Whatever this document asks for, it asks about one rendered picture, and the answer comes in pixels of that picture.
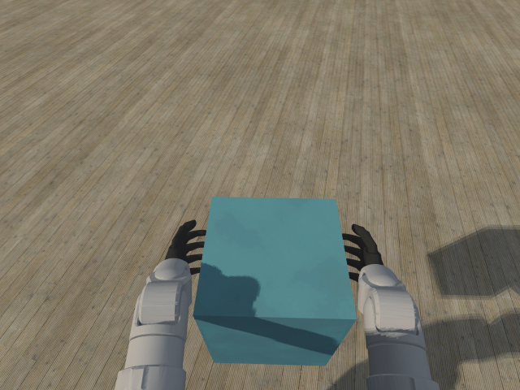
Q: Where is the left robot hand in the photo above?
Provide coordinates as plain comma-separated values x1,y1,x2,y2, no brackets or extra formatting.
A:
165,220,206,275

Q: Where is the robot right forearm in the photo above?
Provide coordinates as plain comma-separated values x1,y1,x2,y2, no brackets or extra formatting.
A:
357,264,440,390

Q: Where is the right robot hand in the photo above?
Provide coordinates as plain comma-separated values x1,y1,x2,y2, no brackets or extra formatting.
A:
342,224,384,282

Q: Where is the robot left forearm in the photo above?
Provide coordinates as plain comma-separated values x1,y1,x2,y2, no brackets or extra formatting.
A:
115,258,192,390

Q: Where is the carton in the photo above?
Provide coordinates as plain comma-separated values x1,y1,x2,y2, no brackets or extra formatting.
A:
193,197,357,366

